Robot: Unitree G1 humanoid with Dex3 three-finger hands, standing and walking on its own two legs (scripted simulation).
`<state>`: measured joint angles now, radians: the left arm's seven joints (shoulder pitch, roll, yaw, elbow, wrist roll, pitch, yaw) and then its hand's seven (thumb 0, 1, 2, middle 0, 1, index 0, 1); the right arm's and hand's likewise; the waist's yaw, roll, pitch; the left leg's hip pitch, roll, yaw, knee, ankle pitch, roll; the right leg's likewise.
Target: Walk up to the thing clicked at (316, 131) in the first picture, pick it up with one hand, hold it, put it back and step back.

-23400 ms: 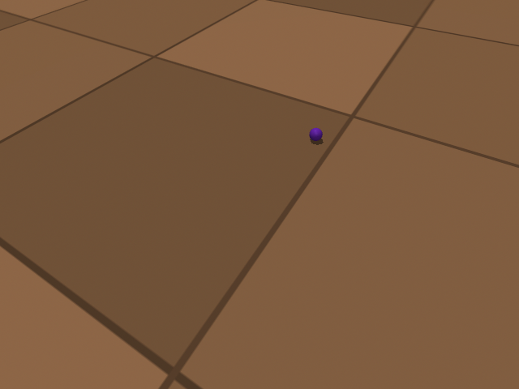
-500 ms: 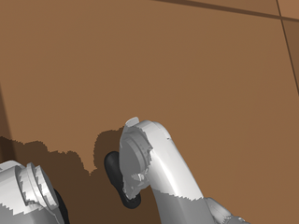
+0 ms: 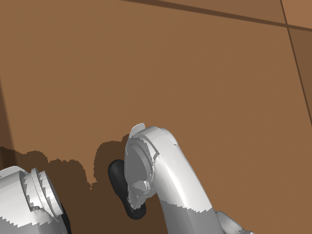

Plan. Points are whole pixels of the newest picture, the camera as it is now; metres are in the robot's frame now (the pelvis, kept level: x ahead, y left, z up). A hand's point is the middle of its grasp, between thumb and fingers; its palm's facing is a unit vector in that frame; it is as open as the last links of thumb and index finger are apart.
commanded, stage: close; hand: left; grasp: from above
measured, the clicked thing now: out of the picture +0.46 +0.34 -0.27
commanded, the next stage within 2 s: settle in 0.30 s
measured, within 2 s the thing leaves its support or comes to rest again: leaves its support in 0.64 s
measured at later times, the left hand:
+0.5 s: hand out of the picture +0.44 +0.34 -0.25, palm faces -0.43 -0.16 -0.89, open 10.4 cm
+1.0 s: hand out of the picture +0.43 +0.36 -0.17, palm faces -0.43 -0.12 -0.89, open 10.4 cm
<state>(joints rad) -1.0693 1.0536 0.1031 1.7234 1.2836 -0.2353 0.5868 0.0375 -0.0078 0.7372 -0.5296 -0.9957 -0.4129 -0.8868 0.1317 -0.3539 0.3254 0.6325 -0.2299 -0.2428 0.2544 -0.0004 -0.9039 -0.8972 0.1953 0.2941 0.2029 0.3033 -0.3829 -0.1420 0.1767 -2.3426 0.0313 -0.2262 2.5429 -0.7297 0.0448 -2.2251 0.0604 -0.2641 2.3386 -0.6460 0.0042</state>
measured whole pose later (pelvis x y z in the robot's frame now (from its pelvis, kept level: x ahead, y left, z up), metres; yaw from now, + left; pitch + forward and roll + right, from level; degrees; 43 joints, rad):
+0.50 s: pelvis +0.00 +0.00 +0.00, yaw +0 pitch +28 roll -15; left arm -1.09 1.07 0.10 1.72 1.25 -0.22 0.59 0.05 -0.03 0.63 -0.66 -0.87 -0.53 -0.80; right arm 0.12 -0.36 0.34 0.62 -0.23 -0.26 0.26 0.00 -0.91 -0.90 0.19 0.29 0.20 0.30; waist -0.38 -0.15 0.20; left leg -2.33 0.04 -0.23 2.53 -0.73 0.04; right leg -2.23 0.06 -0.27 2.33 -0.64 0.00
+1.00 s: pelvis +0.00 +0.00 +0.02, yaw +3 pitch +32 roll -13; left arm -0.97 0.86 0.07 1.45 1.19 -0.14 0.38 0.04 -0.07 0.62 -0.73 -0.81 -0.59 -0.75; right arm 0.17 -0.35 0.17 0.66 -0.16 -0.16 0.25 0.00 -0.92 -0.90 0.20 0.29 0.20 0.30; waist -0.29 -0.02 0.02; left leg -2.34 0.02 -0.16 2.46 -0.71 0.04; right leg -2.24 0.04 -0.21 2.31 -0.65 -0.01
